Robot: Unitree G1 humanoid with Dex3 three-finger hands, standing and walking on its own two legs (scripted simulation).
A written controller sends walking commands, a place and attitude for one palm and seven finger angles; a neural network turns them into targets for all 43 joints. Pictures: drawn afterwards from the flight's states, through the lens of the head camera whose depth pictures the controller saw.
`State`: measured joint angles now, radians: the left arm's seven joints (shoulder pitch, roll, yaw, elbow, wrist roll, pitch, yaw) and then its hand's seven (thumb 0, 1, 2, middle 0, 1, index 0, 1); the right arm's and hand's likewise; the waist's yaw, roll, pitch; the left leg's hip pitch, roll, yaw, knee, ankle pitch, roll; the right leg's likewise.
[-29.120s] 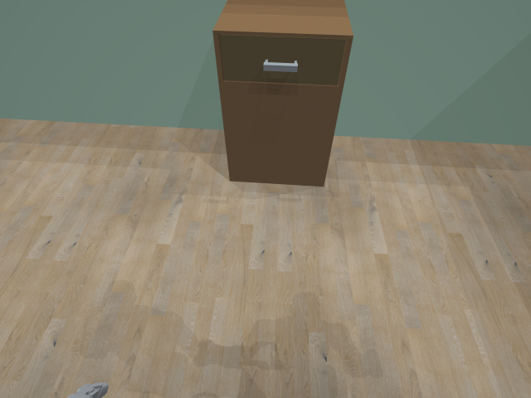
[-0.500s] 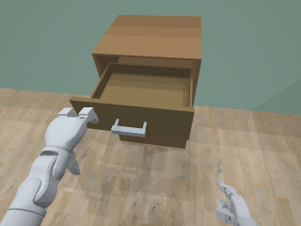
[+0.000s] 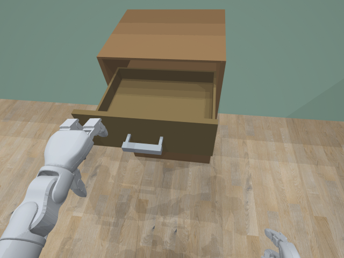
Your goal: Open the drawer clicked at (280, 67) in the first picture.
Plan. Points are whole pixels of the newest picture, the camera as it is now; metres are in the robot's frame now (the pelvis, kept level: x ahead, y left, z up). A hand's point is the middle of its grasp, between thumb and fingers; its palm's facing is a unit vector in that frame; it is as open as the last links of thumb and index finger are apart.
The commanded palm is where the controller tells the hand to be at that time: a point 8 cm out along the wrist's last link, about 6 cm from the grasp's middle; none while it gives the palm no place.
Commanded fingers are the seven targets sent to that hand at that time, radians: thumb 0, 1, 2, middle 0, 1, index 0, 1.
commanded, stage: move the hooked fingers above the handle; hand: left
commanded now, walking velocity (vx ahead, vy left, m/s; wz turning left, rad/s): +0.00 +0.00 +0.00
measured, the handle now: (143, 143) +0.46 +0.16 -0.09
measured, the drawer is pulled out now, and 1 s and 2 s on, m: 0.30 0.30 0.30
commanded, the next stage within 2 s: none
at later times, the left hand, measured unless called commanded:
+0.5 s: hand (107, 156) +0.33 +0.20 +0.04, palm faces -0.04 -0.08 -1.00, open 13.8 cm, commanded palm +0.31 +0.21 +0.09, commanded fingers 0.00 -0.50 0.30 -0.30 -1.20 -0.30 -1.20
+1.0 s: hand (121, 153) +0.36 +0.19 +0.00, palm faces -0.04 -0.07 -1.00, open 13.8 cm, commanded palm +0.35 +0.19 +0.06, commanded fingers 0.00 -0.50 0.30 -0.30 -1.20 -0.30 -1.20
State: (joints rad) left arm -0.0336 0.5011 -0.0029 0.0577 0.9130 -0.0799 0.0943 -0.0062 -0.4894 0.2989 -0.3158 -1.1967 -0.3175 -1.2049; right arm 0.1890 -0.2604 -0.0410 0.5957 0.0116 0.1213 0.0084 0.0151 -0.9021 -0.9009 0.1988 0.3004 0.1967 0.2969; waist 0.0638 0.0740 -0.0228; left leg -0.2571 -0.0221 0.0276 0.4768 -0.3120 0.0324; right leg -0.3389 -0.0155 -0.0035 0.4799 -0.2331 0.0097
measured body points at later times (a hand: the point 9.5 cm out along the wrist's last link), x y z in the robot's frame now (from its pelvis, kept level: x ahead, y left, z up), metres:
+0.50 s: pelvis +0.00 -0.02 -0.01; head +0.04 -0.04 +0.44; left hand +0.33 +0.21 +0.09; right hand +0.16 -0.26 -0.13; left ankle -0.05 +0.10 -0.74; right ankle +0.00 -0.13 -0.74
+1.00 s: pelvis -0.01 -0.01 -0.01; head +0.05 -0.03 +0.43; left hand +0.36 +0.19 +0.06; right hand +0.12 -0.26 -0.14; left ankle -0.05 +0.10 -0.74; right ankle +0.00 -0.13 -0.74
